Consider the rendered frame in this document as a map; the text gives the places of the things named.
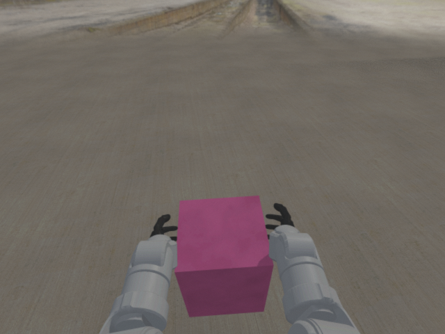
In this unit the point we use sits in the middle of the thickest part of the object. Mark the left robot hand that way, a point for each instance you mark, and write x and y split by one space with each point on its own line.
159 229

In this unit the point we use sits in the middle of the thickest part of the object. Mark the robot right upper arm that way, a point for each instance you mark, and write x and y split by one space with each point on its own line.
316 326

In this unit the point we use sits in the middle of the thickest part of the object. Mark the robot left forearm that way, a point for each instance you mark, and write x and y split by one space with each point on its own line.
143 300

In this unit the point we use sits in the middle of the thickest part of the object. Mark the right robot hand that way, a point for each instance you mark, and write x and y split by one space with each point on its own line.
285 217

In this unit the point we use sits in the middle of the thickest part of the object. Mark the robot right forearm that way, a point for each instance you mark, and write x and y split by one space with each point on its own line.
307 293

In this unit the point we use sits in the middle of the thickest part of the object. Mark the carton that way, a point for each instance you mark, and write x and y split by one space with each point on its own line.
223 263

